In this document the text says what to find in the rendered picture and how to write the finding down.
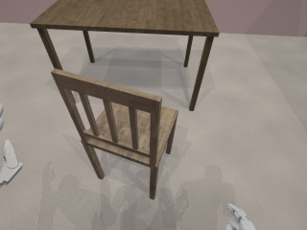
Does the chair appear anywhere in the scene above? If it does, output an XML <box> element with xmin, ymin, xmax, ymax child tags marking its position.
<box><xmin>51</xmin><ymin>68</ymin><xmax>178</xmax><ymax>200</ymax></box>

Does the table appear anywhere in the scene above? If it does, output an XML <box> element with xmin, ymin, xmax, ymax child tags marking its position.
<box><xmin>30</xmin><ymin>0</ymin><xmax>220</xmax><ymax>111</ymax></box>

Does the robot left hand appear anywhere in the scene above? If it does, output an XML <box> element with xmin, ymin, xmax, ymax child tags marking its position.
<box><xmin>0</xmin><ymin>103</ymin><xmax>23</xmax><ymax>188</ymax></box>

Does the robot right hand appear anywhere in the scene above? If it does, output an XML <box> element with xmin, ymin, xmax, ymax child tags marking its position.
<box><xmin>225</xmin><ymin>203</ymin><xmax>256</xmax><ymax>230</ymax></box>

